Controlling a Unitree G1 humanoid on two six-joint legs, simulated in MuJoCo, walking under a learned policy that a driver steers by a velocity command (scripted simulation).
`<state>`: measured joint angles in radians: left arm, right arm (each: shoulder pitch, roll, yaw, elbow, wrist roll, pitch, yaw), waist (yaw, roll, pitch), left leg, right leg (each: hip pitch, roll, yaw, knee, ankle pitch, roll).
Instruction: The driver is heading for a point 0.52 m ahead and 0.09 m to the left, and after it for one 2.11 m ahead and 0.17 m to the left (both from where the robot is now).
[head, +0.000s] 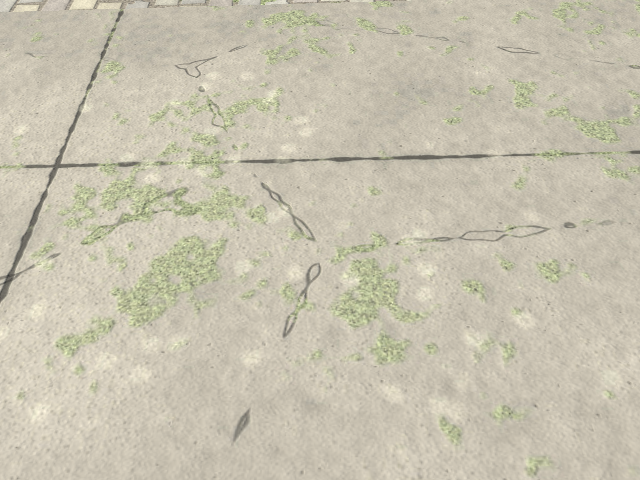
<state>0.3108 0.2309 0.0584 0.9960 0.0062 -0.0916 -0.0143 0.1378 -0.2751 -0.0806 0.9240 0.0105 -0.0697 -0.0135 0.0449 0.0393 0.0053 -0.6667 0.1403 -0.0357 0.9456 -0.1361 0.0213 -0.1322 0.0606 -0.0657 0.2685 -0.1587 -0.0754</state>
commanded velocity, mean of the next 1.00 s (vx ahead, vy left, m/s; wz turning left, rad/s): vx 0.50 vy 0.00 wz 0.00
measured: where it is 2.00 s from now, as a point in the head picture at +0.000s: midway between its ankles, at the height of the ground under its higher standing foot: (345, 247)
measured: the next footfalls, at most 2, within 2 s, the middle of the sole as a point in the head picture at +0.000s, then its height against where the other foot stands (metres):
left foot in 0.28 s outside the picture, level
right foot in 0.82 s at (397, 411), level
